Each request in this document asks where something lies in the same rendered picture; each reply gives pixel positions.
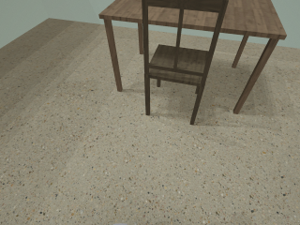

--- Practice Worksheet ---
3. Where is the table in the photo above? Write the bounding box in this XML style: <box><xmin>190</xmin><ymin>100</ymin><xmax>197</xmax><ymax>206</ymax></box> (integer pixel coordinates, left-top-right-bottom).
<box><xmin>98</xmin><ymin>0</ymin><xmax>287</xmax><ymax>114</ymax></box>

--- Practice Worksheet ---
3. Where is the chair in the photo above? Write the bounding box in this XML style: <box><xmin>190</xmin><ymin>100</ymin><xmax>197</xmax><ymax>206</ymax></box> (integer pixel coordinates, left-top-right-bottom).
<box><xmin>142</xmin><ymin>0</ymin><xmax>229</xmax><ymax>126</ymax></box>

